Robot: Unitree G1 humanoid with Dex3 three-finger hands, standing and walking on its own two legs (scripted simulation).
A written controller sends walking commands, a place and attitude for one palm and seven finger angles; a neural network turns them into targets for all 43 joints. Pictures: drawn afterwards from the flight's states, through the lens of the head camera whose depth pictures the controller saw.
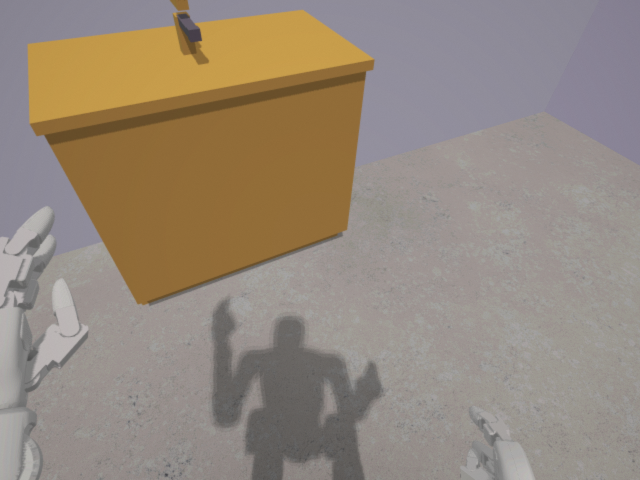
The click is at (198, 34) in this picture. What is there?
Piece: tap's lever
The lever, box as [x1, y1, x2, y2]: [186, 26, 201, 41]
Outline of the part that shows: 186,27 188,38 190,41 201,40 199,28 197,26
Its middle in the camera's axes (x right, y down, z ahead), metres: -0.32 -0.50 +0.95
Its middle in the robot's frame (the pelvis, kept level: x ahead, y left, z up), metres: +1.04 +0.39 +0.12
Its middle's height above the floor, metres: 0.89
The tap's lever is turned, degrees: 0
